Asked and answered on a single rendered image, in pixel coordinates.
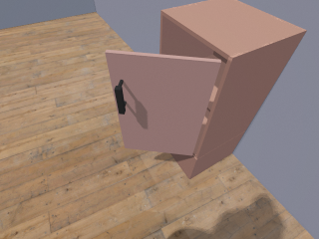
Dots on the cupboard door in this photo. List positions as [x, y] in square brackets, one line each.
[166, 98]

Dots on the handle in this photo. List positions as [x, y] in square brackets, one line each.
[121, 103]

